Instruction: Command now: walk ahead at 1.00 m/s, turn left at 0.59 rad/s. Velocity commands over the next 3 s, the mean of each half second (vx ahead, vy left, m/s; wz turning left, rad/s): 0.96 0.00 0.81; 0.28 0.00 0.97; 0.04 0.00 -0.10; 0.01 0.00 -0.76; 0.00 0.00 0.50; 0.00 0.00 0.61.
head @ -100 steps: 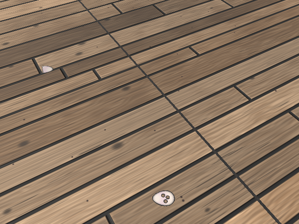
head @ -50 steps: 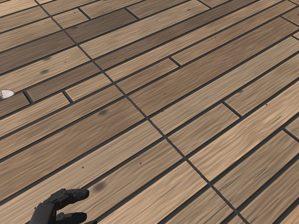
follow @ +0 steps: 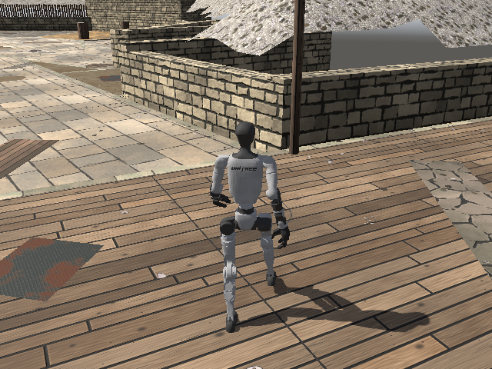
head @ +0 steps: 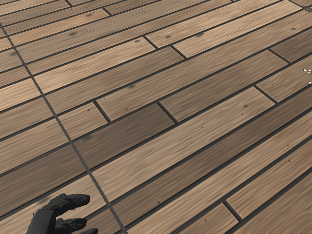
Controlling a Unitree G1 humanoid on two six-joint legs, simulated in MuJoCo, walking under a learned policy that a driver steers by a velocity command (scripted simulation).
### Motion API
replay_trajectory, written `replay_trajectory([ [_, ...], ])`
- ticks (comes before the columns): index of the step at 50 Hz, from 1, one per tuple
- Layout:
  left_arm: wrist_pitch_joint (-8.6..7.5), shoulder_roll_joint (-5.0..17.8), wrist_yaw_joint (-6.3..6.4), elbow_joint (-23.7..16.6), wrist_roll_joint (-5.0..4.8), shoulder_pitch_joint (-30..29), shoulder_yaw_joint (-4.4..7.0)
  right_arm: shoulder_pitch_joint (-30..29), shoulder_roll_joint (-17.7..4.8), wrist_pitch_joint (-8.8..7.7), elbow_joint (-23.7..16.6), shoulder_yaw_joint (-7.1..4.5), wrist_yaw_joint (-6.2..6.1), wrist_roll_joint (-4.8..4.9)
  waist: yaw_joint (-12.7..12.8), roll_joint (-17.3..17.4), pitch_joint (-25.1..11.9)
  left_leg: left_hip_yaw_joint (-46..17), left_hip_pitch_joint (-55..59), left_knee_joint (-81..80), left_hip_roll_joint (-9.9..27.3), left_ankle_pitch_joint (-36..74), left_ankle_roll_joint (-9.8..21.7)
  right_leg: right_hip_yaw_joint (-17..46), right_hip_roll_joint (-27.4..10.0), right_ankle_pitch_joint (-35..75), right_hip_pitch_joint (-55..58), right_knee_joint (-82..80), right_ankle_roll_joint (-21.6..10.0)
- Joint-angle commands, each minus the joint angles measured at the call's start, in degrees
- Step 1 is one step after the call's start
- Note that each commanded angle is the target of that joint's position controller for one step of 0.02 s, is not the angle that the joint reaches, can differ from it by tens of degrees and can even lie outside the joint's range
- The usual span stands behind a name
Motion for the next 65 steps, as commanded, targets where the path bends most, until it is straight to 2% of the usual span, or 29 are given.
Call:
replay_trajectory([
  [1,-1.59,6.4,-0.51,-5.9,-0.75,-6.9,2.05,0.4,-10.6,0.68,-2.4,-2.65,-1.23,0.53,3.9,5.3,7.6,-9.2,-9.5,-1.7,14.4,22.7,7.2,-0.8,3.6,-1.4,10.1,-6.1,0.4],
  [4,-1.2,12.7,0.97,-3.0,-2.2,11.9,5.06,-2.7,-13.6,2.75,-3.5,-3.51,-1.1,-2.15,15.6,10.8,-6.9,-8.3,-8.5,23.0,12.4,48.6,3.9,-3.0,5.6,-14.6,32.6,-1.3,-2.5],
  [5,-0.43,15.5,2.15,-0.6,-1.3,26.5,5.64,-5.5,-10.6,2.69,-6.3,-2.47,-0.82,-3.49,21.4,8.4,-18.2,-7.9,-23.7,42.2,9.8,38.3,2.7,6.7,-4.8,-22.8,55.5,6.2,-4.3],
  [6,-0.13,20.7,1.11,1.3,0.33,29.7,6.93,6.9,1.6,1.03,-8.1,0.56,0.05,-0.58,12.5,-19.5,-32.5,-5.6,-45.4,64.9,1.3,-4.3,-0.1,40.8,-20.0,-51.9,77.1,-5.2,-14.3],
  [7,-0.27,13.7,0.86,0.7,0.65,29.4,5.57,2.3,-4.5,0.69,-8.1,-0.32,-0.45,2.62,15.4,-20.1,-30.2,-8.2,-51.2,71.6,4.0,-6.2,0.8,48.8,-18.6,-62.3,74.6,-15.0,-11.7],
  [8,-0.13,10.1,1.34,1.2,0.18,25.7,4.83,-6.4,-8.4,0.78,-10.3,-1.46,-0.99,3.27,16.3,-15.0,-18.1,-5.4,-56.3,73.4,6.2,-3.0,1.2,37.8,-17.3,-55.3,66.6,-15.7,-9.0],
  [9,0.2,9.1,1.5,1.8,0.52,23.0,4.62,-12.1,-9.1,0.88,-11.5,-1.65,-1.24,1.87,15.7,-4.3,-10.9,-3.8,-55.4,71.6,8.7,-0.1,1.3,28.1,-15.1,-42.7,56.8,-15.6,-7.5],
  [10,0.29,8.3,1.52,2.8,1.52,20.3,4.6,-13.9,-8.3,1.01,-12.6,-1.94,-0.87,0.66,13.1,-1.9,-6.6,-3.7,-52.8,68.6,11.0,2.4,1.3,21.5,-14.1,-33.0,47.7,-15.9,-8.1],
  [11,0.05,6.0,1.58,3.6,2.45,18.0,4.1,-12.7,-7.3,2.03,-12.8,-2.31,-0.25,0.82,10.0,-2.4,-4.9,-4.5,-48.6,66.7,13.4,3.4,1.4,16.1,-12.5,-28.4,41.1,-16.7,-8.1],
  [13,0.01,4.0,1.26,5.0,1.28,14.6,3.91,-11.9,-4.5,4.51,-13.7,-2.32,0.37,1.97,7.2,-4.0,-1.0,-3.7,-47.8,64.5,15.8,1.7,1.3,7.5,-11.7,-26.1,35.0,-19.8,-7.9],
  [22,0.67,12.7,2.87,4.3,0.85,13.3,5.61,-26.5,-7.6,4.81,-20.1,-2.32,3.53,-0.35,7.5,4.2,10.1,7.1,-47.0,36.5,11.9,27.9,1.4,-18.7,-6.9,-1.4,33.5,-23.6,-4.5],
  [24,1.69,16.4,3.54,3.9,0.08,15.5,6.25,-24.8,-9.7,4.31,-20.3,-3.44,4.61,-0.65,6.4,1.8,5.8,13.0,-38.6,31.7,5.6,27.5,2.2,-19.8,-7.1,24.6,39.1,-15.1,-3.2],
  [26,3.18,19.3,3.65,2.6,-1.17,14.2,7.06,-11.0,-14.7,4.95,-17.8,-6.09,4.51,0.24,-1.1,-3.0,-2.3,14.4,-22.7,31.8,0.5,21.1,4.5,-18.8,-8.7,41.7,39.6,3.9,-2.9],
  [27,3.1,17.6,3.15,2.0,-1.6,12.9,6.7,-0.4,-19.2,5.67,-15.3,-8.58,3.28,0.13,-6.4,-1.4,-7.5,11.5,-6.6,28.1,-0.9,24.6,6.7,-17.7,-7.5,34.3,32.4,19.8,-0.9],
  [28,2.35,8.8,2.36,1.9,-0.77,15.7,4.47,-2.4,-21.3,6.19,-14.6,-8.75,1.65,0.75,-2.0,11.9,-5.0,-0.2,0.6,23.4,5.2,39.0,9.4,-15.8,2.0,-29.5,20.7,40.6,2.6],
  [29,0.79,4.6,1.71,-0.7,0.57,24.4,2.84,-9.7,-25.2,5.49,-19.7,-8.05,1.91,-2.1,7.7,22.8,-14.0,-29.6,10.6,22.7,17.2,60.1,22.1,-5.9,11.0,-52.9,5.1,62.7,4.6],
  [30,-0.44,11.3,1.63,-2.5,0.35,22.7,3.36,-9.8,-23.8,4.5,-22.3,-8.04,3.02,-2.98,4.2,12.6,-27.4,-41.4,13.6,13.5,21.8,42.8,24.8,5.3,9.3,-48.7,3.6,63.8,3.0],
  [32,-0.18,11.6,3.01,-4.8,-0.24,12.4,3.58,-15.3,-19.3,3.05,-22.7,-7.21,3.18,-0.78,6.5,-2.5,-13.0,-36.7,-2.4,7.6,17.2,22.2,18.8,5.0,5.8,-40.2,0.7,52.5,1.7],
  [33,0.95,11.6,3.55,-4.2,0.41,12.8,3.68,-18.3,-17.0,2.8,-23.3,-6.45,2.78,-0.51,8.8,-3.8,-9.7,-33.2,-10.5,7.6,15.7,25.3,17.4,5.5,4.1,-38.3,3.6,49.1,2.1],
  [39,4.41,8.1,3.89,-5.1,2.06,9.3,3.51,-19.2,-16.8,5.54,-23.2,-6.8,-0.98,-0.71,9.6,-0.5,-9.0,-18.5,-25.4,10.8,7.8,46.7,13.6,3.4,5.2,-31.3,10.6,30.5,5.8],
  [44,5.23,8.1,3.73,-6.3,0.99,3.1,3.57,-20.3,-15.9,8.76,-24.4,-6.47,-2.8,-0.04,7.2,6.2,-9.0,-22.0,-23.2,12.9,4.5,26.9,8.0,5.0,8.7,-20.9,9.8,16.0,6.5],
  [51,3.07,10.8,2.78,-5.5,0.61,4.3,5.42,-22.8,-14.3,9.22,-26.4,-5.94,-2.24,-0.19,7.6,12.1,-6.5,-30.8,-20.5,20.6,3.1,20.6,4.5,6.2,9.0,-18.0,20.7,-6.4,3.4],
  [52,2.95,11.2,2.68,-4.5,0.96,7.1,5.62,-22.3,-12.2,9.24,-26.3,-5.05,-2.07,-0.24,8.1,8.9,-8.2,-26.9,-22.1,26.4,1.2,10.7,2.5,6.6,4.4,-9.6,27.5,-11.2,1.1],
  [53,3.49,13.3,2.8,-5.6,1.87,5.7,5.68,-15.8,-7.5,9.3,-25.2,-3.58,-1.95,-1.33,3.8,-3.4,-11.1,-18.1,-28.0,38.9,-4.8,-12.5,-0.3,18.1,-7.9,4.0,36.1,-10.2,-4.4],
  [54,4.18,14.9,2.58,-4.9,3.94,8.6,5.97,-14.6,-11.8,8.94,-26.5,-4.43,-1.79,-1.15,3.0,-14.8,-8.4,-11.2,-38.2,48.5,-9.0,-22.7,-4.2,34.5,-16.1,10.2,37.1,-13.4,-15.1],
  [56,4.4,9.0,2.45,-6.0,1.74,7.2,4.48,-15.4,-17.0,8.77,-22.4,-5.47,-1.78,-1.69,5.1,-5.9,-7.6,-11.9,-38.6,59.3,-3.8,-14.6,-8.0,30.4,-12.6,0.4,34.2,-10.8,-15.5],
  [57,4.86,7.5,2.27,-5.7,1.3,7.4,3.63,-17.2,-14.9,9.27,-21.2,-4.9,-1.9,-2.0,5.6,-2.4,-7.2,-10.4,-37.1,58.3,-2.9,-12.3,-8.7,24.7,-8.2,-6.2,32.5,-10.5,-12.1],
  [60,7.03,11.3,1.83,-5.7,-0.22,6.5,4.64,-21.6,-10.0,8.87,-22.5,-3.23,-1.15,-2.48,5.9,-6.0,-2.2,-0.4,-31.4,39.4,-0.3,-9.4,-9.5,18.5,0.7,-13.8,26.0,-13.3,-7.8],
  [65,8.5,14.3,2.59,-6.0,-0.58,12.1,6.61,-22.8,-10.7,7.27,-20.6,-3.93,-1.16,-0.35,8.2,-11.1,-6.1,-2.6,-27.0,22.4,-2.0,-4.0,-6.5,27.4,-1.6,-19.7,33.4,-14.1,-9.6],
])
Next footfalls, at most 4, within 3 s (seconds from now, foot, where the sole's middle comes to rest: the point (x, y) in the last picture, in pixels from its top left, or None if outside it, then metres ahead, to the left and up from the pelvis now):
0.10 right None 0.34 -0.15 -0.77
0.56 left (94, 205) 0.65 0.21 -0.77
1.06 right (100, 161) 0.88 0.18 -0.77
1.36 left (87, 209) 0.64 0.24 -0.77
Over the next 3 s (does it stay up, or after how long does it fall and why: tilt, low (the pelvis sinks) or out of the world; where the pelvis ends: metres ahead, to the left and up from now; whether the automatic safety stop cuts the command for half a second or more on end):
stays up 0.82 0.18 0.01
